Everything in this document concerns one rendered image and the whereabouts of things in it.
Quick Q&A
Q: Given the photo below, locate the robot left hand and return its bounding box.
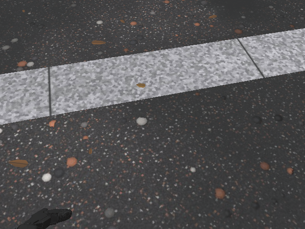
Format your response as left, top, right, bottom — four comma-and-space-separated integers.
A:
15, 208, 72, 229

